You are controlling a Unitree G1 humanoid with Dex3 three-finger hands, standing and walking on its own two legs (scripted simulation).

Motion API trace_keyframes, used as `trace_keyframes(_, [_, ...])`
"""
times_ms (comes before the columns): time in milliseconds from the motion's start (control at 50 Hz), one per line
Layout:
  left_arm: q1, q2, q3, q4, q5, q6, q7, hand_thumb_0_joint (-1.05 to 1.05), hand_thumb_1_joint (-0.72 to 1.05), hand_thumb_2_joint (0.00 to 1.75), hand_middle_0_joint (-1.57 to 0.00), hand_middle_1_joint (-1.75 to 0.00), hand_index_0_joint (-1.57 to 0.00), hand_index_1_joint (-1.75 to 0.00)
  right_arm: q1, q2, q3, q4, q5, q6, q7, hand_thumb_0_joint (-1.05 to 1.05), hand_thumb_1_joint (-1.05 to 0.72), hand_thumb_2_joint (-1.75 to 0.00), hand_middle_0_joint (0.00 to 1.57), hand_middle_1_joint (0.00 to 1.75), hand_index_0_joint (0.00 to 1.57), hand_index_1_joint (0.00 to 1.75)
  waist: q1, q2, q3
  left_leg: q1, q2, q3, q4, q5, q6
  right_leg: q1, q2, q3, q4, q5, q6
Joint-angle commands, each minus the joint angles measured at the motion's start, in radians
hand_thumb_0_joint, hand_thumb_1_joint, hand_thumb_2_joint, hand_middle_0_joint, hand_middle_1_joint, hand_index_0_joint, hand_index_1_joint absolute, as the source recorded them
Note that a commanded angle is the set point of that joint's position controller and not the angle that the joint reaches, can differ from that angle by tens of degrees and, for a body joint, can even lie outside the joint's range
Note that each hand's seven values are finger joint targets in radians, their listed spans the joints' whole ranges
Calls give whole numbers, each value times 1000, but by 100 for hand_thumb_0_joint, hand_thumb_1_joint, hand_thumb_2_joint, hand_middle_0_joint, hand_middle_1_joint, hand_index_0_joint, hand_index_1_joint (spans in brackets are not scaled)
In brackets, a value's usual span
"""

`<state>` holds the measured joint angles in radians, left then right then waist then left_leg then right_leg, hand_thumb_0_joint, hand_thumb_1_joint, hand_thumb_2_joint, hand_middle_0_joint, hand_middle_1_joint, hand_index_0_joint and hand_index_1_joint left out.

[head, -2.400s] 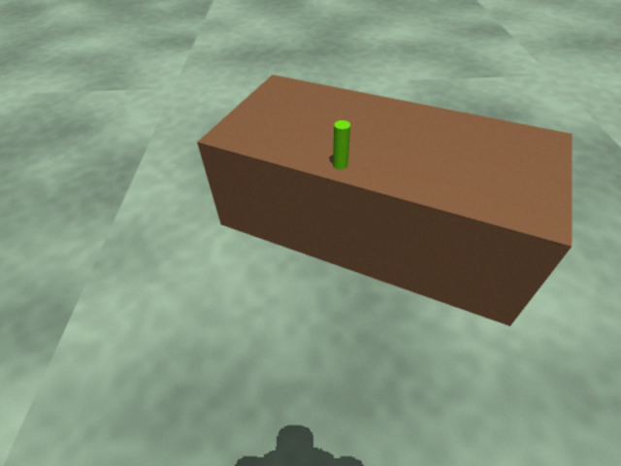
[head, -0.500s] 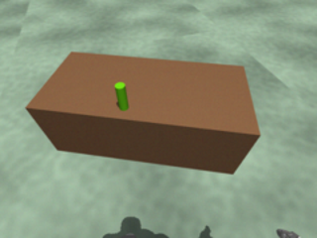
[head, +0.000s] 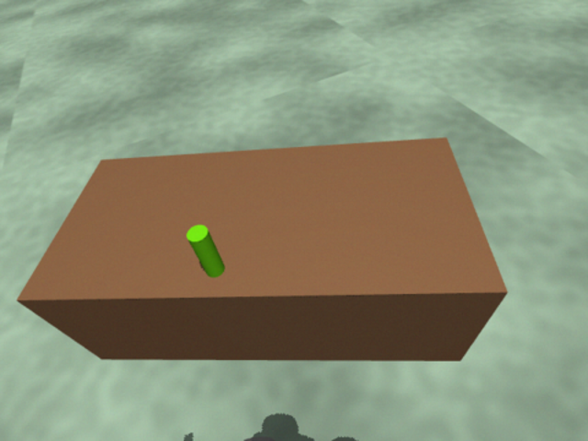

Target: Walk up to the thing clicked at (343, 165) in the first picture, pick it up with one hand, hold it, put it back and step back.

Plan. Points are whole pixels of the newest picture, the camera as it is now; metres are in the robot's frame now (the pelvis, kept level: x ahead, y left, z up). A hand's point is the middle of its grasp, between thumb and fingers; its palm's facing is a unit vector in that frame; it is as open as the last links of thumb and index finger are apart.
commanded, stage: walk up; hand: left
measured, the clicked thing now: (206, 252) +0.59 +0.27 -0.23
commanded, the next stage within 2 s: stand in 1.88 s
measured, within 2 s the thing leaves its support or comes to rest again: neither
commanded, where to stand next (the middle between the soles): +0.18 +0.08 m, yaw -3 degrees
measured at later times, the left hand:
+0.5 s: hand out of the picture +0.16 +0.37 -0.16, palm faces -0.10 -0.92 -0.39, open 7.4 cm
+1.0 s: hand (122, 396) +0.23 +0.33 -0.14, palm faces -0.10 -0.93 -0.35, open 7.4 cm
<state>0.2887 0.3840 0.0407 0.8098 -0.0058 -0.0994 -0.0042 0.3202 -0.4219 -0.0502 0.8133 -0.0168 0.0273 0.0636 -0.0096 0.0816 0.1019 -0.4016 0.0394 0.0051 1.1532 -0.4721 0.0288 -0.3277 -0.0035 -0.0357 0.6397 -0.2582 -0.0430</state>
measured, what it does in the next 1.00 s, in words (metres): walks ahead: left foot, then right foot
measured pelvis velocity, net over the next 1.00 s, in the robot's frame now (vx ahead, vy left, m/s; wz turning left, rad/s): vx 0.11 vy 0.09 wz -0.09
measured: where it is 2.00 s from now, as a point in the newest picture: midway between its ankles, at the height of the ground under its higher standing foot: outside the picture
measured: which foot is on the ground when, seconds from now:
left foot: up 0.00-0.26, down 0.28-1.00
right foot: down 0.00-0.30, up 0.32-0.52, down 0.54-1.00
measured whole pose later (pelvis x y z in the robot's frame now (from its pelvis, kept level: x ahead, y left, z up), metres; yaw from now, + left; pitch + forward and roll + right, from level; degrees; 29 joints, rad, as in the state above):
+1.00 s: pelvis +0.11 +0.09 +0.01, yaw -5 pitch -3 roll +0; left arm 0.10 0.36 0.01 1.05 0.00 -0.01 -0.02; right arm 0.11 -0.38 0.01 1.06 0.01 -0.02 0.01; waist -0.01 0.00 0.07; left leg -0.25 0.06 0.06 0.51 -0.22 -0.02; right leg -0.21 -0.02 -0.03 0.55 -0.29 -0.01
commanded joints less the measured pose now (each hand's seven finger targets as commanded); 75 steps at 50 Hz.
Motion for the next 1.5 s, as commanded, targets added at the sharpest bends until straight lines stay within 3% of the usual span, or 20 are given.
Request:
trace_keyframes(0, [83,312,96,-46,2,-25,33,0,90,90,-20,-30,-20,-30,72,-189,-77,-76,-13,-26,-9,0,-90,-90,20,30,20,30,10,-176,-33,-148,76,-59,-24,125,-17,72,-246,317,-289,166,-181])
trace_keyframes(100, [112,330,98,-54,13,-31,32,0,90,90,-20,-30,-20,-30,-26,-178,-91,-109,-21,-22,10,0,-90,-90,20,30,20,30,30,-223,-26,-149,96,-19,-213,181,-42,33,-214,253,-294,60,-180])
trace_keyframes(140, [102,326,94,-62,24,-26,31,0,90,90,-20,-30,-20,-30,-65,-154,-84,-110,-17,-31,5,0,-90,-90,20,30,20,30,38,-255,-45,-91,88,-9,-327,182,-36,27,-205,211,-233,182,-172])
trace_keyframes(200, [51,314,74,-68,20,-11,32,0,90,90,-20,-30,-20,-30,-46,-138,-82,-80,-2,-52,-13,0,-90,-90,20,30,20,30,13,-258,-109,108,42,34,-471,259,-23,-22,-189,156,-92,400,-145])
trace_keyframes(240, [36,269,54,-71,16,6,35,0,90,90,-20,-30,-20,-30,34,-164,-92,-28,-7,-63,-30,0,-90,-90,20,30,20,30,-29,-159,-148,271,-2,57,-590,358,7,-90,-139,125,77,259,-90])
trace_keyframes(260, [75,208,35,-72,11,11,36,0,90,90,-20,-30,-20,-30,75,-211,-100,-16,-14,-72,-38,0,-90,-90,20,30,20,30,-44,1,-181,309,82,-61,-688,339,40,-109,-78,72,242,118,-50])
trace_keyframes(280, [143,139,13,-68,0,19,35,0,90,90,-20,-30,-20,-30,49,-282,-110,-40,-23,-78,-44,0,-90,-90,20,30,20,30,-18,202,-198,372,310,-383,-747,353,104,-257,43,59,377,-233,14])
trace_keyframes(300, [170,205,26,-31,-1,36,51,0,90,90,-20,-30,-20,-30,-25,-302,-106,-68,-2,-75,-45,0,-90,-90,20,30,20,30,3,127,-188,284,389,-464,-786,254,216,-227,17,80,440,-347,10])
trace_keyframes(320, [146,242,29,-3,5,40,57,0,90,90,-20,-30,-20,-30,-72,-312,-110,-63,5,-67,-44,0,-90,-90,20,30,20,30,5,144,-145,186,400,-469,-796,141,254,-188,-35,94,449,-339,7])
trace_keyframes(380, [109,243,43,46,-1,39,39,0,90,90,-20,-30,-20,-30,-124,-237,-70,-53,-3,-69,-54,0,-90,-90,20,30,20,30,17,142,-81,98,225,-203,-738,283,154,-132,-49,83,324,-260,6])
trace_keyframes(460, [116,211,44,89,8,48,29,0,90,90,-20,-30,-20,-30,-146,-248,-59,-39,3,-69,-57,0,-90,-90,20,30,20,30,25,169,-117,94,234,-181,-679,355,163,-15,-29,6,142,-194,13])
trace_keyframes(520, [106,212,57,112,29,51,29,0,90,90,-20,-30,-20,-30,-185,-205,-36,-42,18,-60,-61,0,-90,-90,20,30,20,30,58,64,-135,-1,210,-139,-590,326,110,149,-10,2,-65,-34,-5])
trace_keyframes(580, [-77,305,63,67,34,48,22,0,90,90,-20,-30,-20,-30,-175,-136,-18,-7,37,-55,-70,0,-90,-90,20,30,20,30,2,-214,-82,56,10,5,-442,56,-1,-63,-271,386,-240,-80,-157])
trace_keyframes(600, [-162,281,49,48,30,53,14,0,90,90,-20,-30,-20,-30,-129,-151,-26,35,30,-59,-74,0,-90,-90,20,30,20,30,-35,-215,-78,211,26,-16,-480,70,4,-161,-256,342,-194,-28,-148])
trace_keyframes(620, [-167,231,36,50,22,58,12,0,90,90,-20,-30,-20,-30,-98,-173,-29,56,24,-72,-75,0,-90,-90,20,30,20,30,-51,-149,-100,260,66,-62,-609,162,15,-160,-190,230,-132,36,-84])
trace_keyframes(660, [-119,198,30,90,14,66,9,0,90,90,-20,-30,-20,-30,-152,-233,-35,73,19,-87,-73,0,-90,-90,20,30,20,30,1,-44,-119,161,199,-214,-702,267,91,-27,-59,66,10,60,-2])
trace_keyframes(700, [-59,192,32,124,12,69,9,0,90,90,-20,-30,-20,-30,-203,-226,-19,76,16,-89,-72,0,-90,-90,20,30,20,30,45,-60,-127,108,230,-216,-711,297,119,63,-51,73,-23,-25,-4])
trace_keyframes(780, [-142,212,30,137,9,64,3,0,90,90,-20,-30,-20,-30,-214,-173,0,118,23,-87,-73,0,-90,-90,20,30,20,30,14,-84,-126,133,93,-54,-673,323,15,90,-125,164,-134,144,-44])
trace_keyframes(1120, [-288,189,17,234,9,76,-4,0,90,90,-20,-30,-20,-30,-262,-151,20,251,11,-78,-69,0,-90,-90,20,30,20,30,1,-111,-115,259,93,-23,-803,326,-17,127,-135,156,-354,63,-2])
trace_keyframes(1480, [-278,167,21,278,8,85,-4,0,90,90,-20,-30,-20,-30,-275,-148,15,275,9,-80,-79,0,-90,-90,20,30,20,30,6,-86,-156,297,113,-27,-848,443,-15,216,-126,111,-362,208,20])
